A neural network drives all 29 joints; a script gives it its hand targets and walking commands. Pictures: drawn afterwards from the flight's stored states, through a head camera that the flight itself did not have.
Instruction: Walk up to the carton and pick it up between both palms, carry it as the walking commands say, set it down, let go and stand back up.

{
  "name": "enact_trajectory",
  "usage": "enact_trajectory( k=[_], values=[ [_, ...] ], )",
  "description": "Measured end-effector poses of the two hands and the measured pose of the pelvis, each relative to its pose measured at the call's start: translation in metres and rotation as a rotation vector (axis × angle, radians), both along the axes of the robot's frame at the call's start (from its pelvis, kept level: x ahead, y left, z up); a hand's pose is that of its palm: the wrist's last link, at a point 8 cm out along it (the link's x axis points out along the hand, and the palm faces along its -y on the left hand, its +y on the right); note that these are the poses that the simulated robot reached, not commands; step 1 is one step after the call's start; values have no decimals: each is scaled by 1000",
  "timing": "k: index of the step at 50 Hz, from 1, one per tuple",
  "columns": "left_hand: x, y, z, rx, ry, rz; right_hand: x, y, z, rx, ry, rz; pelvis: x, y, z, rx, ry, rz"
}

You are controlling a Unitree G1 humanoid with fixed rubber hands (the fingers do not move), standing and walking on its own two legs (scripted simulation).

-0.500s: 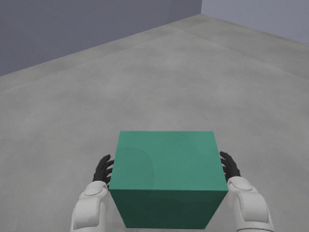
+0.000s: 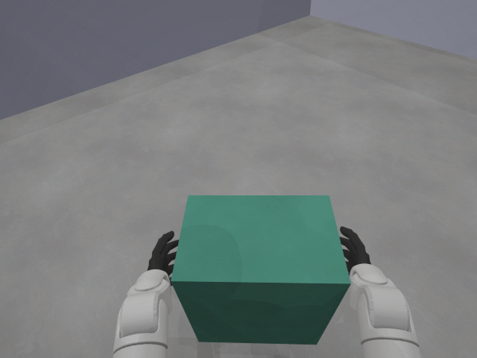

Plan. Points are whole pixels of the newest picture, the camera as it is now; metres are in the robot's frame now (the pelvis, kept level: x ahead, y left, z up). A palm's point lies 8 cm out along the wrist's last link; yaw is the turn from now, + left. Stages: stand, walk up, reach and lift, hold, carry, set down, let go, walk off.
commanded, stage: hold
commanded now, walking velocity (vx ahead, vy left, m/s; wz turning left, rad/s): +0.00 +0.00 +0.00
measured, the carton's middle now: (257, 275) +0.30 +0.00 -0.04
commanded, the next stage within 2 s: set down in 0.60 s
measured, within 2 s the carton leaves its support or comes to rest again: neither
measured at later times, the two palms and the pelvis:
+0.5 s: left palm (150, 268) +0.28 +0.18 +0.04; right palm (345, 254) +0.30 -0.15 +0.03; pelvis +0.03 +0.00 +0.01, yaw +1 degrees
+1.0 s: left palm (171, 259) +0.32 +0.16 +0.00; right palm (352, 258) +0.31 -0.17 -0.01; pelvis +0.02 +0.01 +0.00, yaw +0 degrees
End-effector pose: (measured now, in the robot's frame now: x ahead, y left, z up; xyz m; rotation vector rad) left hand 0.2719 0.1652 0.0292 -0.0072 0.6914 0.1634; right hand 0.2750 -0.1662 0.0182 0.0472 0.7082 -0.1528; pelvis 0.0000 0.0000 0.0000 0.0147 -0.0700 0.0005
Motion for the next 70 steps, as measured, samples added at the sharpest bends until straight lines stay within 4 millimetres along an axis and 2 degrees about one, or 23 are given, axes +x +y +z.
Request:
enact_trajectory(
  k=[5,10,18,26,32,36,44,54,60,70],
  values=[
    [18,2,16,16,-43,-1,15,2,5,7,-43,7,2,0,0,-3,-21,6],
    [32,1,27,24,-62,-7,28,2,16,-4,-62,14,12,-1,4,-8,-22,11],
    [22,7,16,-2,-19,30,29,8,14,-19,-18,43,29,-4,10,-9,-41,13],
    [11,17,8,-18,-8,53,26,18,11,-16,-8,50,31,-2,10,-15,-39,24],
    [15,17,14,-2,-26,31,23,17,11,1,-26,26,28,4,10,-19,-33,27],
    [26,9,13,1,-11,-11,20,10,10,3,-12,-17,24,9,10,-19,-33,38],
    [46,-9,-5,18,38,-76,26,-8,-7,-21,36,-34,20,15,7,-9,-11,-7],
    [49,-2,-40,12,75,-28,45,-2,-38,-28,71,17,26,10,3,-10,81,9],
    [53,-2,-59,13,70,-21,50,-2,-59,-14,65,9,27,8,-3,-13,163,32],
    [65,-14,-95,2,60,-46,51,-14,-95,-20,55,-21,12,6,-21,-4,312,33]
  ],
)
